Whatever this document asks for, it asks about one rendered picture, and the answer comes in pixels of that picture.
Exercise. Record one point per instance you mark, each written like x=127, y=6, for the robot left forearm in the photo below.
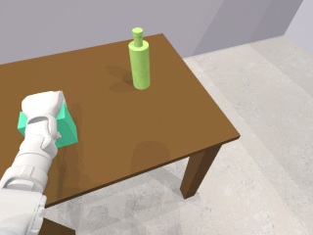
x=31, y=165

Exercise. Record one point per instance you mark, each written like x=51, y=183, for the robot left upper arm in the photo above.
x=21, y=212

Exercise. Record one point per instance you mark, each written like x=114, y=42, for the sponge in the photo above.
x=65, y=126

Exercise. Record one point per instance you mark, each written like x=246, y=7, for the robot left hand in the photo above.
x=49, y=103

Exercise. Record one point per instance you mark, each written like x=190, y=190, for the table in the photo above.
x=121, y=131

